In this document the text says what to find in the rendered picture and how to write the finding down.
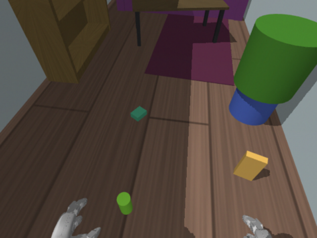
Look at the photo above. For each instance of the right robot hand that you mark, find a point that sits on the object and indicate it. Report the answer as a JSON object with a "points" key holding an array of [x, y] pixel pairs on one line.
{"points": [[256, 227]]}

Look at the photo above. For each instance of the left robot hand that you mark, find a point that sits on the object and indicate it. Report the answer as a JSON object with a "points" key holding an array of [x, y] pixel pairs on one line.
{"points": [[69, 220]]}

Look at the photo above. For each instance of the sofa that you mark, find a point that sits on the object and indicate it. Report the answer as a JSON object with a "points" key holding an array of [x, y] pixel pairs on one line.
{"points": [[235, 12]]}

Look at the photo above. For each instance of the bookshelf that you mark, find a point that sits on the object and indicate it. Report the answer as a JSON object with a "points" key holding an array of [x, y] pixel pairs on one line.
{"points": [[64, 34]]}

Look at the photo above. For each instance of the coffee table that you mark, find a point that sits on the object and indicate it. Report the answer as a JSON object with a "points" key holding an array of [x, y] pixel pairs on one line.
{"points": [[180, 5]]}

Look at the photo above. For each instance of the potted plant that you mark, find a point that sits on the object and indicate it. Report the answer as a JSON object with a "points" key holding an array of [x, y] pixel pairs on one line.
{"points": [[280, 54]]}

